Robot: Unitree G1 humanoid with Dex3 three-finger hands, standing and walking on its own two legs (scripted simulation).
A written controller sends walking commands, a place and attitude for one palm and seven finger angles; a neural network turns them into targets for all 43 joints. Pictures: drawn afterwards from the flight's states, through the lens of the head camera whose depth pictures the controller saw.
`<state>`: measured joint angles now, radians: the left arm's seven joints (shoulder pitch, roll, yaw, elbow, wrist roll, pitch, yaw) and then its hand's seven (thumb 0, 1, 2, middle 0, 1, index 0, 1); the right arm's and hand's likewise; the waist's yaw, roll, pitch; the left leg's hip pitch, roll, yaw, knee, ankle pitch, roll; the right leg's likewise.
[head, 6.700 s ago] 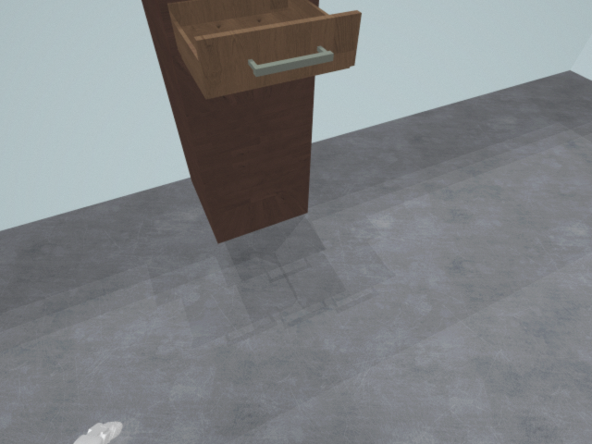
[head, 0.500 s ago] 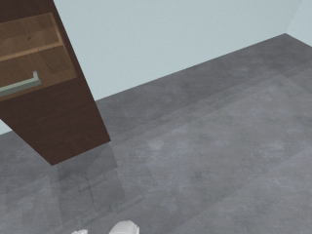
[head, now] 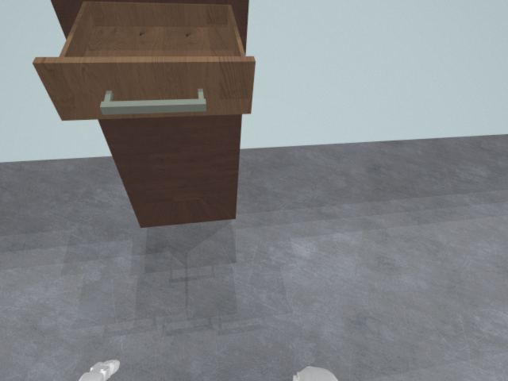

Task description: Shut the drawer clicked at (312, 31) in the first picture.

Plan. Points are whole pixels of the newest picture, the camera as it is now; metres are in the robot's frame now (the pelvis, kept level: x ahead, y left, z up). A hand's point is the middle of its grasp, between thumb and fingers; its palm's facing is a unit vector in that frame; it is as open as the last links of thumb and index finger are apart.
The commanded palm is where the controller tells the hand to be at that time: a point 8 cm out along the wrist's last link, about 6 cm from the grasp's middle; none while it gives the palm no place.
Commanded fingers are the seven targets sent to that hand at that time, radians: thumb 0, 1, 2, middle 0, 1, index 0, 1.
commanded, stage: turn to face it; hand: left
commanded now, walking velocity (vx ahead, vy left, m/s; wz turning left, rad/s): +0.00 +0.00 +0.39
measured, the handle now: (155, 100) +0.57 +0.23 +0.10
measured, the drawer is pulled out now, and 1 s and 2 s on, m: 0.25 0.25 0.25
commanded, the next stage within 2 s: take the last steps up to it in 0.34 s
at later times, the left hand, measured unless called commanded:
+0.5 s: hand out of the picture +0.02 +0.13 -0.14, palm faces +0.21 -0.93 -0.28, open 7.4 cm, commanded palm none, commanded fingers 0.00 0.90 0.90 -0.20 -0.30 -0.20 -0.30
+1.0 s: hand out of the picture -0.10 +0.14 -0.18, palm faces +0.31 -0.94 -0.13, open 7.4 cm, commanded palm none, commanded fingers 0.00 0.90 0.90 -0.20 -0.30 -0.20 -0.30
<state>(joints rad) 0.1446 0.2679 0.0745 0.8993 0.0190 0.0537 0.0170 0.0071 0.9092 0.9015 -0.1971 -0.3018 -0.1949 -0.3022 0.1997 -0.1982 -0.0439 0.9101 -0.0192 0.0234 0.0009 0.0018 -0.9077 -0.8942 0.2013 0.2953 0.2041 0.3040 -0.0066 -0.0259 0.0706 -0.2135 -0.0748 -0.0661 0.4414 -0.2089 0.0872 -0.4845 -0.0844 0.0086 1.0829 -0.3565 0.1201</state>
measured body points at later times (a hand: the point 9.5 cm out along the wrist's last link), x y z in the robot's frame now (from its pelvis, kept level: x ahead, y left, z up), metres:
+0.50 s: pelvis -0.02 -0.07 +0.00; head -0.01 -0.11 +0.45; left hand +0.01 +0.18 -0.12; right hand +0.03 -0.32 -0.17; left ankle -0.06 +0.08 -0.66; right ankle +0.00 -0.15 -0.74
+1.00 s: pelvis +0.02 +0.00 +0.00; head +0.01 +0.02 +0.45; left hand -0.11 +0.20 -0.17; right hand +0.11 -0.23 -0.14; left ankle -0.06 +0.07 -0.74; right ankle +0.05 -0.13 -0.67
